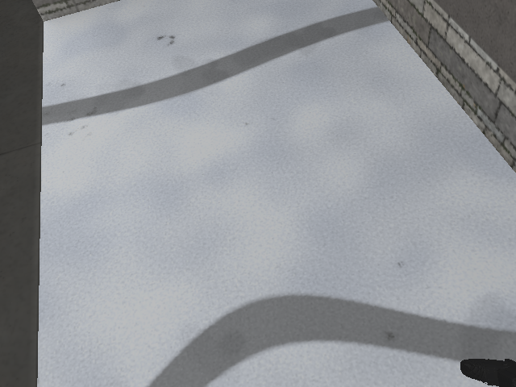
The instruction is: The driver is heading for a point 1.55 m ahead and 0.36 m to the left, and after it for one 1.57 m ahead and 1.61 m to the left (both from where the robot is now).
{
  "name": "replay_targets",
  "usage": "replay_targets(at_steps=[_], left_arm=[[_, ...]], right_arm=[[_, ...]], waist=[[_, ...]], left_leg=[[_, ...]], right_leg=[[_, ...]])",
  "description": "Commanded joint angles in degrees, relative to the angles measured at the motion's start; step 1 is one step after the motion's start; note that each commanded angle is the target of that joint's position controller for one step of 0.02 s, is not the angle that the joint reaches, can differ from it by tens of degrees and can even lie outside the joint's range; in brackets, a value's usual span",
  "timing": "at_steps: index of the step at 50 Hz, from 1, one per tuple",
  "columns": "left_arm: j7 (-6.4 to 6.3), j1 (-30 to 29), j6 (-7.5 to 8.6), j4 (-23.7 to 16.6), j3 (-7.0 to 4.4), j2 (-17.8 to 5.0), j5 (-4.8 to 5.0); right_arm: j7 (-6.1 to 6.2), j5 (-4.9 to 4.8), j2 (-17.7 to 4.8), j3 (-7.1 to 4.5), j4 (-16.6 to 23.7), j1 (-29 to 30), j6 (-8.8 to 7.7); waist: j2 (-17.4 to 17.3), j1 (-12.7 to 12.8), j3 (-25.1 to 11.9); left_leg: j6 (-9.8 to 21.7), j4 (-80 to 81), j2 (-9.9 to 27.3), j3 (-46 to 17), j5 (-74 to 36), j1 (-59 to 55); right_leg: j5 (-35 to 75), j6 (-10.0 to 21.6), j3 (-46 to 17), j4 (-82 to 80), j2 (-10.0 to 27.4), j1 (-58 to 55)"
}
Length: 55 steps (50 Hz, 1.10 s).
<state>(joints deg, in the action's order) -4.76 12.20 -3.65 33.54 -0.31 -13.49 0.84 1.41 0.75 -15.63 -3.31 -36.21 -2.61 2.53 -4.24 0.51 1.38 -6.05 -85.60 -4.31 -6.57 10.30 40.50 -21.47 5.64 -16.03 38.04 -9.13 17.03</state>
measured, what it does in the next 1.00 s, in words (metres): goes down, turning left: left foot 0.15 m lower, then right foot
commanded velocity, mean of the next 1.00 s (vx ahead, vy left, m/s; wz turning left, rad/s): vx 0.41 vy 0.00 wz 0.21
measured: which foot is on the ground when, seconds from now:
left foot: up 0.00-0.46, down 0.48-0.90, up 0.92-1.00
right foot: down 0.00-0.46, up 0.48-0.88, down 0.90-1.00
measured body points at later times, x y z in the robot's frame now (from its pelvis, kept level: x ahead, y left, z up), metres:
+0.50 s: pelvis +0.17 +0.15 -0.12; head +0.18 +0.16 +0.33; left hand +0.19 +0.41 -0.25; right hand +0.32 -0.13 -0.21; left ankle +0.20 +0.27 -0.87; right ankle -0.03 -0.07 -0.70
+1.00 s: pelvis +0.46 +0.28 -0.15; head +0.48 +0.29 +0.30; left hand +0.61 +0.56 -0.20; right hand +0.55 +0.03 -0.28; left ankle +0.26 +0.31 -0.79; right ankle +0.56 +0.22 -0.88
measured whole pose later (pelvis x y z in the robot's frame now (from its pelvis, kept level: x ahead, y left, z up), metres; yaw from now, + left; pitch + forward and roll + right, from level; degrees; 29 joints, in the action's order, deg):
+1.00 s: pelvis +0.46 +0.28 -0.15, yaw +22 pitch +3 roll -2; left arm -0.9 1.3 6.1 33.9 -1.9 -10.8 0.0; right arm 1.6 -1.6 -13.2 -3.0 -49.2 -24.1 -1.6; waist -0.8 -3.0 -0.4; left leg 1.7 -65.7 -9.2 -10.0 27.5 16.0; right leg -7.8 3.5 -1.0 28.2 -5.4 23.7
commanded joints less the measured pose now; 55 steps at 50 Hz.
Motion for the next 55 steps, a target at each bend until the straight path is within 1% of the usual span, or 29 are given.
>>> replay_targets(at_steps=[1,6,9,11,13,14,15,19,21,22,24,25,26,27,28,29,30,32,35,38,41,43,45,46,47,48,50,51,55], left_arm=[[0.92,0.78,1.22,-4.22,-2.99,-10.16,0.80],[2.38,3.45,2.54,-2.84,-2.81,-8.84,1.10],[2.74,6.77,3.73,-0.15,-3.10,-9.38,0.03],[1.39,11.81,5.51,2.43,-3.82,-10.35,0.46],[0.91,9.46,6.19,3.19,-3.56,-9.66,-0.16],[0.85,7.82,6.06,3.61,-3.29,-8.48,0.60],[1.11,6.52,5.76,3.66,-3.09,-8.14,0.66],[2.10,5.84,6.13,5.19,-3.09,-7.74,0.59],[2.81,6.83,6.75,6.04,-3.53,-9.11,0.11],[3.34,8.16,6.65,6.83,-3.79,-9.70,0.31],[4.56,7.39,7.62,8.34,-2.60,-6.79,-0.67],[5.25,8.44,8.89,9.76,-1.70,-1.86,-1.16],[5.41,15.61,9.68,9.07,-1.01,1.08,-1.29],[5.08,18.09,10.67,5.90,-1.27,-2.37,-0.97],[4.18,6.46,11.18,1.85,-1.45,-5.22,2.39],[2.25,-3.48,10.75,-0.10,-2.25,-7.76,2.80],[1.10,-6.57,10.27,-1.58,-2.00,-6.22,1.83],[1.08,-6.77,10.12,-2.37,-2.75,-6.11,-0.95],[1.80,-9.62,9.64,-3.19,-2.18,-2.68,-2.65],[3.43,-14.86,9.02,-4.33,-1.37,-0.32,-2.01],[5.03,-22.55,8.18,-7.23,-1.31,1.31,-1.54],[5.31,-18.99,9.29,-7.46,-2.89,-1.87,0.12],[4.31,0.92,10.34,-2.19,-5.07,-7.50,-0.55],[3.38,11.45,10.19,0.39,-5.67,-11.25,-1.29],[3.95,12.64,10.22,2.39,-5.38,-9.55,-1.01],[3.12,7.73,9.81,0.47,-5.15,-5.27,-0.71],[3.71,0.05,9.49,1.77,-3.86,-1.75,-0.61],[4.27,-0.49,9.67,2.58,-3.97,-2.34,-0.60],[5.71,0.43,9.88,4.80,-4.14,-3.49,0.05]], right_arm=[[-1.01,-0.18,-4.65,-1.53,5.40,3.14,-1.81],[-1.72,-0.94,-5.49,-2.11,3.54,0.98,-3.66],[-2.72,-0.82,-6.50,-2.74,1.95,0.05,-5.47],[-3.54,-2.13,-7.49,-3.36,2.71,4.74,-7.00],[-4.61,0.07,-6.21,-3.27,1.05,2.36,-7.98],[-5.08,0.83,-4.74,-2.54,1.02,1.80,-8.47],[-5.48,0.77,-2.94,-1.94,0.77,1.27,-8.47],[-4.53,-2.88,-3.46,-1.48,0.45,-0.85,-6.62],[-3.73,-3.15,-5.84,-2.04,-0.91,-3.13,-6.19],[-3.42,-3.20,-6.11,-2.26,-2.20,-6.43,-6.09],[-3.58,-2.51,-10.42,-4.32,-11.59,-29.57,-6.72],[-4.34,-1.79,-8.44,-2.64,-16.46,-41.45,-6.84],[-5.01,-2.09,-5.90,-1.11,-17.27,-39.96,-5.87],[-4.50,-1.98,-10.50,-2.43,-14.29,-36.82,-4.64],[-3.12,-1.46,-14.31,-4.33,-12.85,-33.69,-4.58],[-2.49,-0.14,-10.54,-2.70,-9.50,-26.14,-5.48],[-2.30,-0.04,-10.58,-2.15,-9.10,-21.48,-6.75],[-1.14,-1.51,-7.07,-0.66,-9.12,-18.97,-8.27],[0.40,-2.02,-5.41,-0.15,-9.74,-21.49,-7.44],[2.10,-3.19,-5.50,-0.92,-12.93,-28.33,-6.46],[3.23,-4.46,-2.06,-0.87,-16.26,-33.42,-5.06],[3.14,-3.43,-2.52,-1.22,-14.21,-28.03,-4.54],[1.89,-2.35,-5.09,-1.95,-9.04,-15.41,-5.26],[0.91,-0.87,-2.25,-1.27,-7.03,-16.29,-5.80],[-0.03,-1.90,1.89,0.63,-7.71,-29.41,-5.73],[-0.46,-2.76,-4.58,-0.68,-9.25,-29.60,-5.41],[-0.31,-1.61,-4.41,-0.96,-6.70,-18.54,-5.06],[-0.30,-0.61,-4.00,-1.04,-6.06,-17.12,-5.41],[-1.13,0.05,0.21,0.86,-3.85,-13.83,-7.32]], waist=[[9.12,-0.44,-8.98],[11.99,0.41,-4.66],[13.64,1.76,-1.71],[13.54,5.16,0.86],[12.79,3.78,1.48],[11.75,3.21,1.15],[11.94,3.31,1.67],[11.77,3.34,4.17],[10.92,2.93,4.07],[9.16,1.74,3.22],[2.35,-8.30,-5.00],[-6.57,-11.39,-7.77],[-20.23,-4.45,-7.13],[-23.83,-3.70,-12.35],[-10.40,-6.95,-11.79],[2.69,-7.08,-6.20],[0.95,-4.13,-2.47],[1.81,-0.20,2.08],[-1.12,-1.61,1.26],[-0.09,-4.81,-1.01],[1.08,-6.24,-1.58],[-0.99,-1.44,-4.00],[-3.74,10.50,-12.63],[5.05,11.68,-22.52],[22.28,5.51,-29.20],[15.43,4.70,-21.92],[4.99,1.91,-3.90],[4.12,0.41,-0.48],[7.12,-1.91,0.30]], left_leg=[[0.50,3.85,1.52,-3.91,0.80,8.31],[0.86,12.52,2.95,-2.77,4.45,5.21],[2.16,21.10,3.59,-2.26,-0.48,5.86],[3.87,27.05,5.80,-7.06,-3.18,16.49],[4.88,35.73,6.27,-5.70,-13.76,8.99],[5.24,41.56,6.44,-4.52,-21.31,2.05],[5.72,45.67,5.45,-1.71,-25.51,-6.89],[6.51,53.76,8.41,-2.95,-24.50,-17.35],[7.61,56.58,9.39,-0.70,-19.79,-17.50],[8.76,59.22,8.80,0.81,-15.72,-22.40],[10.56,57.85,6.19,4.64,-13.11,-46.49],[13.48,49.15,11.71,-1.73,-25.24,-57.64],[14.25,42.79,12.82,-9.04,-43.23,-59.73],[21.30,53.48,18.10,-22.35,-36.33,-61.67],[26.64,66.01,22.92,-36.43,1.95,-60.78],[24.49,70.01,22.25,-37.13,8.42,-50.17],[25.10,69.93,23.27,-41.75,4.42,-41.28],[20.87,67.49,17.01,-27.57,-13.47,-31.84],[15.45,68.60,7.77,-13.27,-36.23,-26.08],[10.68,67.44,6.92,-11.55,-44.78,-29.90],[8.30,64.91,7.30,-14.91,-43.05,-33.06],[7.83,59.52,6.66,-17.94,-46.01,-32.99],[6.29,41.81,4.82,-18.25,-48.40,-25.28],[6.30,25.47,-0.92,-11.85,-16.22,-17.92],[5.08,11.44,-5.70,-13.96,29.82,-1.23],[6.31,7.88,0.84,-10.28,22.92,1.12],[7.14,11.80,3.38,-3.87,12.01,0.18],[7.16,14.03,4.53,-2.94,10.32,-1.05],[5.92,27.35,8.19,0.95,7.90,-4.96]], right_leg=[[36.64,9.13,-21.75,-3.80,16.01,-17.06],[20.41,11.55,-23.57,-7.34,14.01,-14.30],[10.50,11.09,-22.73,-7.69,12.50,-14.20],[1.45,10.23,-25.51,-5.36,15.13,-21.36],[-0.64,9.80,-20.63,-3.08,13.25,-11.68],[-3.95,8.94,-17.19,-2.21,11.68,-5.29],[-6.47,7.96,-13.08,-3.21,10.27,2.48],[-7.37,6.27,-11.09,0.00,12.28,7.84],[-0.81,5.11,-10.07,4.41,14.44,2.63],[2.21,4.49,-8.27,8.93,14.45,2.80],[12.64,0.38,2.83,34.78,10.42,8.47],[-19.77,-4.21,8.64,67.25,4.57,23.33],[-25.93,-6.29,12.20,82.28,5.47,39.14],[-22.19,-8.04,13.74,83.93,6.22,44.15],[-10.50,-6.82,12.50,70.84,8.63,51.93],[-1.48,-5.24,11.14,62.11,12.03,47.47],[0.23,-4.85,9.33,59.12,13.05,43.95],[9.16,-6.10,7.16,36.41,14.07,36.86],[19.95,-9.62,14.04,13.17,9.77,21.14],[27.39,-9.00,17.54,0.38,5.18,15.48],[26.87,-7.34,16.84,-6.36,2.16,11.71],[20.28,-4.01,13.00,-9.99,1.99,2.91],[25.14,0.72,8.02,-12.93,8.77,-20.19],[29.84,4.91,-1.25,-9.72,20.43,-37.47],[23.81,16.99,-26.08,-10.95,35.84,-50.65],[6.34,15.52,-27.04,-15.55,33.54,-40.04],[5.58,9.66,-14.19,-22.81,24.42,-18.30],[10.18,9.42,-11.08,-24.77,22.88,-12.24],[22.26,10.30,-2.80,-28.78,19.36,-3.92]])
